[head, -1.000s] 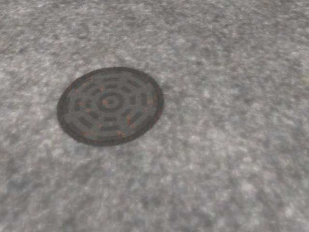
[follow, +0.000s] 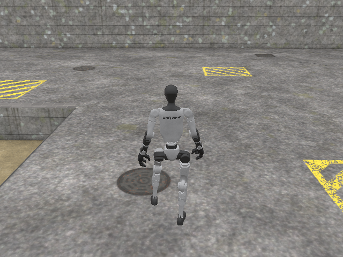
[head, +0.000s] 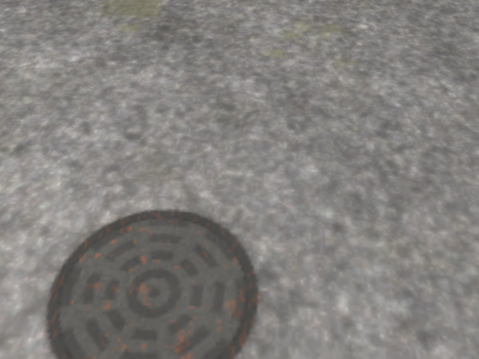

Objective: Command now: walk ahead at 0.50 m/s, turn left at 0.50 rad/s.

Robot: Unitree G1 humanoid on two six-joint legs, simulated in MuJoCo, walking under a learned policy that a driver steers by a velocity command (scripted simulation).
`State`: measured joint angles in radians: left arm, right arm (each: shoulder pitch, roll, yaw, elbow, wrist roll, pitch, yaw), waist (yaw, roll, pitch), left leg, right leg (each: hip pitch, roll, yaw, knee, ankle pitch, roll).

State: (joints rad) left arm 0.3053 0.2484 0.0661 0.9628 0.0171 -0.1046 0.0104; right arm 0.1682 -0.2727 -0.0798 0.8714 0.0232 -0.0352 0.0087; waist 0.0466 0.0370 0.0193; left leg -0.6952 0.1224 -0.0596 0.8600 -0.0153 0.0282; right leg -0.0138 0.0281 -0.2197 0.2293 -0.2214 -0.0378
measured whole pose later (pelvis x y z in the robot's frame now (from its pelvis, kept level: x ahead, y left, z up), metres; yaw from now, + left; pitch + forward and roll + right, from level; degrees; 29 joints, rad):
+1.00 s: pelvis +0.45 +0.08 -0.01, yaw +16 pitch +0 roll -1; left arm 0.12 0.21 0.02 0.91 0.01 -0.02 0.00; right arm 0.23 -0.24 -0.06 0.90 -0.02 0.04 -0.04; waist 0.00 0.01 0.03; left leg -0.29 0.05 -0.05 0.57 -0.29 -0.02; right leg -0.36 0.04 -0.05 0.48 -0.13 -0.04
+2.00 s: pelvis +0.61 +0.09 -0.01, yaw -6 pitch +2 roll +1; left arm 0.11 0.25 0.05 0.74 0.00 -0.03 -0.01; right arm 0.35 -0.25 -0.05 0.90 0.01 -0.05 -0.02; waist -0.07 -0.03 0.01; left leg -0.09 0.02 0.00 0.43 -0.37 -0.02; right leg -0.38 -0.01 0.01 0.48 -0.10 -0.01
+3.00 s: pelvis +0.68 +0.10 -0.01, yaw -6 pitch -2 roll +0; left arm 0.15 0.23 0.04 1.09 0.00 0.02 0.04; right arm 0.23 -0.22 -0.02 1.04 0.00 -0.01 -0.04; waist 0.00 -0.01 0.04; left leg -0.15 0.02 0.01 0.50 -0.32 -0.01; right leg -0.21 -0.01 0.01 0.51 -0.26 0.01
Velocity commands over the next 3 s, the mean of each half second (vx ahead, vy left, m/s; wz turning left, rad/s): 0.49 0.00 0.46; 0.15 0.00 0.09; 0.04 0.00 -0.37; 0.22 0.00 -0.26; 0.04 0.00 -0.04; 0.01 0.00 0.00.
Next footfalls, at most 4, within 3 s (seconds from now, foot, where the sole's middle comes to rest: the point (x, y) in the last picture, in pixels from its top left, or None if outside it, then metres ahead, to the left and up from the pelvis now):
0.20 left None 0.28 0.14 -0.78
0.68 right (255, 328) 0.59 0.02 -0.78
0.98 left None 0.46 0.23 -0.78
1.64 left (177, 333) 0.57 0.24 -0.78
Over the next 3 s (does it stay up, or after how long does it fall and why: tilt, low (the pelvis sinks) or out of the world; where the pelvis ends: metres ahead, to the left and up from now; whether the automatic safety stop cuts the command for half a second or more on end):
stays up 0.68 0.10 -0.01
